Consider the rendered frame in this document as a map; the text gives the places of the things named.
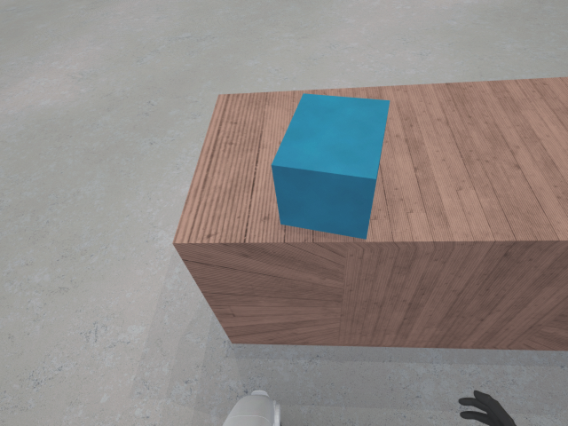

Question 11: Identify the pedestal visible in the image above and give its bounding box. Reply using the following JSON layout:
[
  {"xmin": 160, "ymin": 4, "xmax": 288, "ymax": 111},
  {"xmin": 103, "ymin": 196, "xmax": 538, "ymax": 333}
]
[{"xmin": 172, "ymin": 77, "xmax": 568, "ymax": 351}]

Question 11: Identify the robot right hand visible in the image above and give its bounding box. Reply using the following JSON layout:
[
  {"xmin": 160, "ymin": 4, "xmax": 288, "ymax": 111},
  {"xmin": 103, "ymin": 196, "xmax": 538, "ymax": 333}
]
[{"xmin": 459, "ymin": 390, "xmax": 516, "ymax": 426}]

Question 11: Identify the left robot thigh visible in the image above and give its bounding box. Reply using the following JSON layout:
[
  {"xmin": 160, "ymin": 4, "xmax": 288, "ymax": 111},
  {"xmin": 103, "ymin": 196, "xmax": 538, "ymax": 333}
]
[{"xmin": 223, "ymin": 395, "xmax": 280, "ymax": 426}]

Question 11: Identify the carton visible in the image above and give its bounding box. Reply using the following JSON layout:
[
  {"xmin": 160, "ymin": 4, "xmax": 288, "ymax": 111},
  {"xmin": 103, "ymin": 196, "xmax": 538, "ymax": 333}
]
[{"xmin": 272, "ymin": 93, "xmax": 390, "ymax": 240}]

